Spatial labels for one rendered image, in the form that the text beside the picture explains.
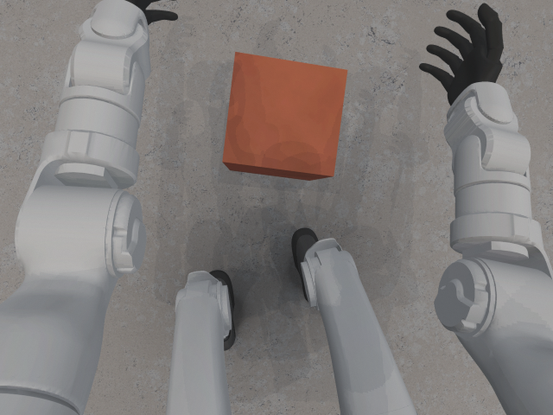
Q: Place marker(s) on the robot left forearm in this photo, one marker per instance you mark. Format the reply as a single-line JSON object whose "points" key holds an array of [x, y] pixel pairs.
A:
{"points": [[95, 137]]}

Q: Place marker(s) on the robot right forearm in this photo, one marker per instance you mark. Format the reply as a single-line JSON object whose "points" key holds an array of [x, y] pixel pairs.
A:
{"points": [[492, 186]]}

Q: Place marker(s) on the left robot hand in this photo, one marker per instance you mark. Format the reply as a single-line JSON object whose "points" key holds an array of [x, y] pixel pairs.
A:
{"points": [[154, 15]]}

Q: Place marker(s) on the right robot thigh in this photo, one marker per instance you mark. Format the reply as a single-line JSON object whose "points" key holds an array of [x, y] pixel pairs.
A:
{"points": [[367, 378]]}

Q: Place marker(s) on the right robot hand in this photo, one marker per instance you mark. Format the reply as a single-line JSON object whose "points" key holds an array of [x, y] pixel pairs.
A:
{"points": [[481, 57]]}

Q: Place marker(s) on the robot right upper arm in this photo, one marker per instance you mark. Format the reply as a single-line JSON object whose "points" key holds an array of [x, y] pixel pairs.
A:
{"points": [[503, 316]]}

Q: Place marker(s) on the carton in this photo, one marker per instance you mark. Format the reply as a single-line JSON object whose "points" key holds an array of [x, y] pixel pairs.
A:
{"points": [[283, 118]]}

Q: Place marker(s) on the robot left upper arm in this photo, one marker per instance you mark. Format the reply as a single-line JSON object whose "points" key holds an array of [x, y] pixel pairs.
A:
{"points": [[74, 243]]}

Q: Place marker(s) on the robot left shin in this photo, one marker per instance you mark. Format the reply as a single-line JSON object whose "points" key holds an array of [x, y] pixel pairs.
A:
{"points": [[196, 276]]}

